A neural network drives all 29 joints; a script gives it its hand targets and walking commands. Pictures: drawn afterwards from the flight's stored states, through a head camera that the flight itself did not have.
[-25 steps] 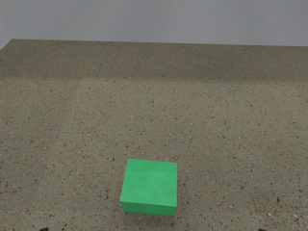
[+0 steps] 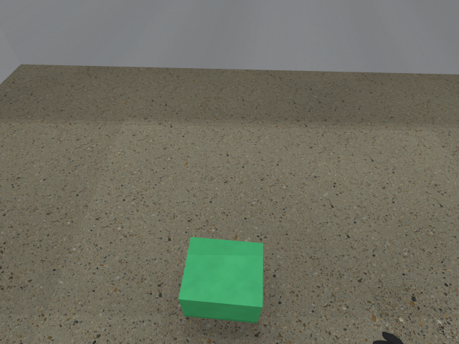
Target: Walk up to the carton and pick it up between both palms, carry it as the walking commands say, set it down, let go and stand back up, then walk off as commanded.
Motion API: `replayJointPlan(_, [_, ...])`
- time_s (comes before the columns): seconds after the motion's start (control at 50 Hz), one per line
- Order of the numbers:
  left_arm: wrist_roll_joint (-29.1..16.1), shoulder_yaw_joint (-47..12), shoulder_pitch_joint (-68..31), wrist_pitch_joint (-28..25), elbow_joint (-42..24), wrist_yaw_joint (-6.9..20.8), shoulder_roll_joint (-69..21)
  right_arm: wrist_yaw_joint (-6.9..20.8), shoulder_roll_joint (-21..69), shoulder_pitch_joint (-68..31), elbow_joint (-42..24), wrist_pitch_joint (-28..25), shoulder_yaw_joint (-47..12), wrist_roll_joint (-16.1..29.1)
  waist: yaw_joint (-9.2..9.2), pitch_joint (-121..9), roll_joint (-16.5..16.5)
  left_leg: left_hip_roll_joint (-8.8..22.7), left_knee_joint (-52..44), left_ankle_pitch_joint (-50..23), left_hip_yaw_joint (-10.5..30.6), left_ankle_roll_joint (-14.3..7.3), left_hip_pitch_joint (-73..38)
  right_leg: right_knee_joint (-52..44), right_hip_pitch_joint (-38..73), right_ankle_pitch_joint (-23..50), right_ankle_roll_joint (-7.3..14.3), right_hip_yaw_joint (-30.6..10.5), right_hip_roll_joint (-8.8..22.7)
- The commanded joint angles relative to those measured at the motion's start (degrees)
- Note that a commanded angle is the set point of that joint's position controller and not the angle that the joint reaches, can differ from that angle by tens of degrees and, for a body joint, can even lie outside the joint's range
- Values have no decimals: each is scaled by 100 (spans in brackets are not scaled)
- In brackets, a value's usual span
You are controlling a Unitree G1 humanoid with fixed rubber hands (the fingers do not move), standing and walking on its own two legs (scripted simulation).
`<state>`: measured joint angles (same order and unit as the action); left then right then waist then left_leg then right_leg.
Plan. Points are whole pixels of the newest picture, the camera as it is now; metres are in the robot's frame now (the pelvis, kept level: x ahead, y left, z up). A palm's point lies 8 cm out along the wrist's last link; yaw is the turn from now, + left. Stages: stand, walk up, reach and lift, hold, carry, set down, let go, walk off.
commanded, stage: stand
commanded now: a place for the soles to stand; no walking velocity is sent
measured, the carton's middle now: (223, 279) +0.46 +0.04 -0.65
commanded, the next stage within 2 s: reach and lift in 0.42 s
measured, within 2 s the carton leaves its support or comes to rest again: neither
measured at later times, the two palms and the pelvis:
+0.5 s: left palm out of the picture +0.04 +0.32 -0.10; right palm out of the picture +0.10 -0.30 -0.10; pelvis +0.00 +0.00 +0.00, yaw +0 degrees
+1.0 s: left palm (74, 326) +0.16 +0.30 -0.12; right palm (362, 330) +0.19 -0.24 -0.12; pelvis +0.02 +0.00 -0.01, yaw +0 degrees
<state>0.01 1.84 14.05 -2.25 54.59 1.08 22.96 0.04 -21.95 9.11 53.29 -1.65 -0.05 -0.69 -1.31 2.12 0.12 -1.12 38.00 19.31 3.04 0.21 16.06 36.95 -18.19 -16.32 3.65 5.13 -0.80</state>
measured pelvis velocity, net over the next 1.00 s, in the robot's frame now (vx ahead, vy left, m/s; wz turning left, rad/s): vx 0.02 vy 0.00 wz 0.00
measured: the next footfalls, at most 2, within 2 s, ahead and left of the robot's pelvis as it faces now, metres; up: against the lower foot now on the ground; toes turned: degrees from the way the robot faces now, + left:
none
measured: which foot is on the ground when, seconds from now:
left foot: down 0.00-1.00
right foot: down 0.00-1.00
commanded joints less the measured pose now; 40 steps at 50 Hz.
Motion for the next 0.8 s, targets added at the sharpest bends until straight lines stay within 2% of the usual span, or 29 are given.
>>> replayJointPlan(0.0, [23, 206, -496, -183, -92, -78, 1192, -27, -1114, -194, -2, -61, 313, -70, 43, -472, 345, 559, -1352, -101, 685, -429, -105, -1550, 514, -356, -68, -1307, 1053])
replayJointPlan(0.02, [75, 231, -522, -178, -25, -96, 1310, -8, -1125, -165, 21, -45, 263, -75, 51, -294, 172, 482, -1268, -145, 603, -424, -10, -1686, 505, -482, -53, -1401, 1069])
replayJointPlan(0.08, [65, 250, -568, -166, 5, -100, 1310, 1, -1097, -269, -20, -33, 286, -73, 111, -307, 250, 481, -1226, -122, 543, -365, -158, -1781, 248, -810, 4, -1482, 1140])
replayJointPlan(0.12, [99, 221, -647, -191, -43, -115, 1303, -21, -1122, -148, 41, -52, 292, -71, 69, -313, 5, 536, -1094, -440, 676, -428, -109, -1633, 376, -426, 17, -1420, 1139])
replayJointPlan(0.14, [78, 239, -670, -191, -47, -106, 1349, -11, -1086, -59, 85, -39, 270, -25, 114, -287, 38, 478, -1107, -315, 567, -379, -174, -1713, 283, -499, 69, -1674, 1300])
replayJointPlan(0.2, [14, 174, -657, -173, -61, -111, 1217, -52, -1180, -153, 6, -82, 300, -97, 63, -398, 446, 585, -1235, -696, 793, -417, -291, -1502, 388, 13, -5, -1469, 1164])
replayJointPlan(0.24, [14, 194, -576, -198, -30, -129, 1238, -41, -1137, -252, -12, -65, 273, -29, 63, -626, -18, 615, -1149, -814, 771, -388, -318, -1445, 539, 468, 26, -1427, 1134])
replayJointPlan(0.26, [15, 168, -735, -170, -105, -137, 1181, -39, -1131, -155, -31, -87, 258, -27, 101, -607, 15, 549, -1181, -788, 685, -410, -208, -1451, 678, 428, -79, -1352, 1043])
replayJointPlan(0.3, [37, 167, -636, -168, -115, -125, 1109, -36, -1167, -334, 40, -84, 255, -82, 17, -318, 545, 679, -1292, -825, 790, -418, -229, -1367, 371, 353, -23, -1391, 1085])
replayJointPlan(0.36, [4, 196, -641, -214, -20, -131, 1099, -35, -1103, -117, 18, -67, 289, -18, 85, -628, 57, 605, -1156, -855, 622, -393, -261, -1392, 673, 423, 41, -1412, 1110])
replayJointPlan(0.38, [26, 147, -555, -190, 42, -129, 1143, -45, -1257, -151, 64, -64, 275, -38, 69, -506, 333, 619, -1168, -995, 615, -385, -332, -1374, 483, 662, -19, -1444, 1110])
replayJointPlan(0.4, [2, 156, -607, -179, -16, -123, 1198, -41, -1090, -171, 68, -55, 230, 18, 44, -541, 255, 612, -1328, -618, 647, -406, -288, -1492, 499, 199, 5, -1398, 1051])
replayJointPlan(0.42, [-351, 319, -2446, 260, -2027, -119, 35, 68, -463, -2182, -1942, 268, 664, 215, -17, 715, 273, 268, -883, 869, -94, -43, 1314, -434, -337, -1018, -101, -29, -83])
replayJointPlan(0.44, [-226, 341, -2502, 593, -2783, -6, 3, 184, -508, -1951, -2187, 560, 997, -150, 25, 938, 286, 161, -1012, 1387, -195, -15, 1503, -436, -418, -1572, -88, -120, 9])
replayJointPlan(0.48, [-44, 621, -2505, 866, -2842, 48, 335, 257, -499, -1719, -2051, 927, 998, -132, -56, 576, 505, 77, -936, 1350, -514, 72, 982, -519, -100, -1847, -238, -231, 103])
replayJointPlan(0.5, [-42, 622, -2180, 960, -2298, 92, 241, 325, -522, -1651, -1904, 978, 1118, -76, -81, 855, 343, 161, -1048, 1595, -371, 32, 1024, -503, 118, -1995, -158, -317, 90])
replayJointPlan(0.52, [-45, 759, -2027, 1054, -2508, 94, 338, 339, -649, -1361, -1998, 1064, 1388, -167, -162, 716, 125, 247, -1144, 1455, -323, -95, 824, -368, 272, -1537, -215, -185, 7])
replayJointPlan(0.54, [126, 935, -2075, 1117, -2581, 147, 388, 329, -446, -958, -2024, 1107, 1184, -90, -116, 696, 97, 165, -953, 1271, -431, -123, 881, -630, 273, -1635, -199, -489, 169])
replayJointPlan(0.56, [63, 898, -1816, 1146, -2310, 194, 420, 245, -341, -1112, -2088, 1148, 1169, -250, -159, 551, -363, 93, -921, 1127, -494, -168, 748, -781, 432, -1497, -203, -503, 189])
replayJointPlan(0.58, [277, 1263, -1906, 1235, -2455, 236, 912, 217, -332, -999, -2219, 1190, 1095, -102, -188, 131, -290, -55, -496, 491, -629, -158, 475, -868, 464, -1296, -335, -753, 366])
replayJointPlan(0.6, [269, 1279, -1750, 1177, -2246, 257, 803, 204, -200, -869, -2000, 1142, 1034, -98, -118, 140, -561, -34, -536, 685, -590, -180, 541, -840, 527, -1383, -321, -704, 360])
replayJointPlan(0.62, [466, 1313, -1748, 1161, -2167, 233, 892, 156, -251, -871, -2041, 1090, 1094, -235, -234, 149, -503, -84, -441, 398, -610, -77, 581, -844, 392, -871, -340, -661, 340])
replayJointPlan(0.64, [581, 1473, -1400, 1146, -2014, 318, 948, 146, -102, -811, -2165, 1098, 843, -107, -337, 439, -345, -21, -335, 395, -563, -94, 685, -908, 475, -1025, -401, -941, 448])
replayJointPlan(0.66, [558, 1584, -1273, 1178, -1660, 409, 953, 106, -143, -507, -2222, 1200, 1003, -186, -196, 370, -569, -129, -307, 581, -629, -82, 916, -1046, 858, -1010, -413, -1159, 582])
replayJointPlan(0.7, [613, 1615, -1359, 1150, -1605, 462, 741, 103, 20, -777, -2215, 1209, 728, -104, -178, 672, -874, -114, -220, 445, -609, -51, 1058, -870, 542, -925, -601, -1156, 514])
replayJointPlan(0.72, [481, 1642, -1349, 1114, -1511, 502, 621, 158, 412, -1026, -2390, 1273, 511, 83, -365, 968, -807, -65, -63, 437, -548, -79, 1406, -837, 366, -1468, -582, -1266, 470])
replayJointPlan(0.74, [559, 1629, -1190, 1088, -1201, 494, 701, 87, 227, -595, -2382, 1176, 757, -125, -120, 920, -735, -67, 30, 273, -574, -17, 1148, -837, 264, -1044, -662, -1156, 435])
replayJointPlan(0.76, [525, 1634, -1470, 919, -1249, 665, 632, 23, 305, -920, -2226, 1156, 663, -62, -160, 430, -726, -103, 120, 262, -611, -88, 1449, -723, 824, -183, -594, -1490, 677])
replayJointPlan(0.78, [554, 1696, -1946, 868, -1613, 663, 856, -21, 461, -1273, -2493, 1149, 400, 105, -248, 479, -930, 6, 306, 212, -483, -127, 1806, -574, 720, 263, -825, -1601, 637])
